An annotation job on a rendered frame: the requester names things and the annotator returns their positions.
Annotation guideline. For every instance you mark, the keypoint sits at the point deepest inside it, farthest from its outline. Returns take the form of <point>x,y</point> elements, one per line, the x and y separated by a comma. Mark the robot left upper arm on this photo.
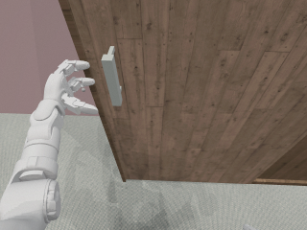
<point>30,205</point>

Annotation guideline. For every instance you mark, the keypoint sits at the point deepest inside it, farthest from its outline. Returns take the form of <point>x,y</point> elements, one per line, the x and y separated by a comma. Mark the wardrobe door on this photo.
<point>213,91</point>
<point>291,166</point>

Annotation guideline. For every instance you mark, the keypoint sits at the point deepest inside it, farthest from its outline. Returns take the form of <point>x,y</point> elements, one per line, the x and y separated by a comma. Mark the left robot hand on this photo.
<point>57,87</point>

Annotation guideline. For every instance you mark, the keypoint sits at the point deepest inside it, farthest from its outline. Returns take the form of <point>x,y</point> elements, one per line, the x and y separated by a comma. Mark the handle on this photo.
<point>112,80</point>

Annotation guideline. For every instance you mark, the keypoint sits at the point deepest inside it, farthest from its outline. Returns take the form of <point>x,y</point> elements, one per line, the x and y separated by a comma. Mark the robot left forearm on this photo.
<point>40,152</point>

